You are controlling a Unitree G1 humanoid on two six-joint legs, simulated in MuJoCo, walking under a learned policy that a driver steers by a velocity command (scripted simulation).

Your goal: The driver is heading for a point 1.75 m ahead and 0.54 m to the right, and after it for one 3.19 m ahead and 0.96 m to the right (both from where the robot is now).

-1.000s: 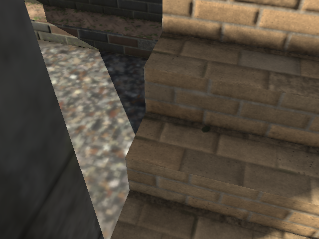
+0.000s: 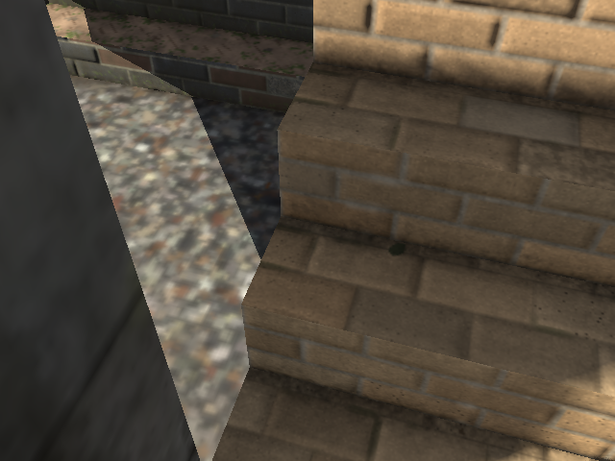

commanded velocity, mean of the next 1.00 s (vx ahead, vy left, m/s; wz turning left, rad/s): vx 0.27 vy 0.00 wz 0.00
